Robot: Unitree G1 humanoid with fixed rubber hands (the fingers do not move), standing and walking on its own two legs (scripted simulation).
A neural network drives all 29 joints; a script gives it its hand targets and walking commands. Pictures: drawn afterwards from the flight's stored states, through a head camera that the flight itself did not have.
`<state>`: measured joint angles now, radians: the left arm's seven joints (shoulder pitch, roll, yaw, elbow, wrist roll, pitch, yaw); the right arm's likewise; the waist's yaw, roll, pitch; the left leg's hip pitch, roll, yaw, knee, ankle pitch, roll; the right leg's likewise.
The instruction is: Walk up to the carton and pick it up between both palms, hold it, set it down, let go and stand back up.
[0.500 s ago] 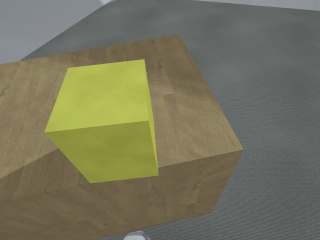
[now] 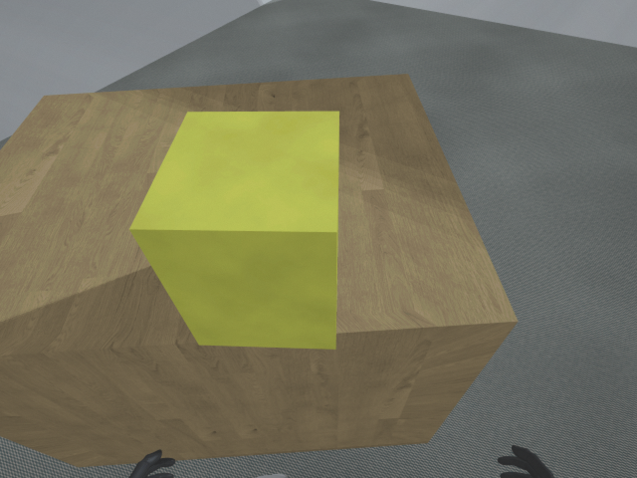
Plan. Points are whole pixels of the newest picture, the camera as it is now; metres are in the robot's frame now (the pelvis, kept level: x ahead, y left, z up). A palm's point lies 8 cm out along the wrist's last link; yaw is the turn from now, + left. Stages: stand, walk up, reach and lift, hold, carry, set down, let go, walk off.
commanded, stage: walk up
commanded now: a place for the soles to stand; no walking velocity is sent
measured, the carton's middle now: (264, 235) +0.41 +0.08 +0.08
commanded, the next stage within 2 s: none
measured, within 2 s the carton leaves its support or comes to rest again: neither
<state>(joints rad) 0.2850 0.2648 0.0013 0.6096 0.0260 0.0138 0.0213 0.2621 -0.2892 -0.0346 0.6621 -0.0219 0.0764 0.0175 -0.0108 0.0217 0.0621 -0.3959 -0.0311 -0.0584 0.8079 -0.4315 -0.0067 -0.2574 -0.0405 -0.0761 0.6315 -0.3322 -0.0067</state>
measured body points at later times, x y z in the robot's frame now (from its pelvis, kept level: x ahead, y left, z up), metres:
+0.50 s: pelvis +0.00 +0.03 +0.01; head +0.01 +0.04 +0.46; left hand +0.06 +0.30 -0.11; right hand +0.12 -0.22 -0.10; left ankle +0.01 +0.16 -0.73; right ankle +0.01 -0.12 -0.73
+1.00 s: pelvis +0.01 +0.03 +0.00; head +0.02 +0.03 +0.45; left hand +0.09 +0.30 -0.10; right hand +0.13 -0.23 -0.10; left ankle +0.01 +0.16 -0.72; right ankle +0.01 -0.12 -0.73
